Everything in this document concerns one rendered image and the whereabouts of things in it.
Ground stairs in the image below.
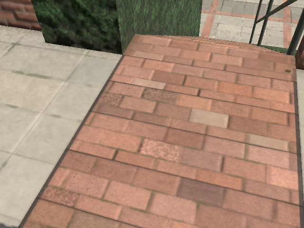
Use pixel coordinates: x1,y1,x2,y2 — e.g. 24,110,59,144
147,34,287,55

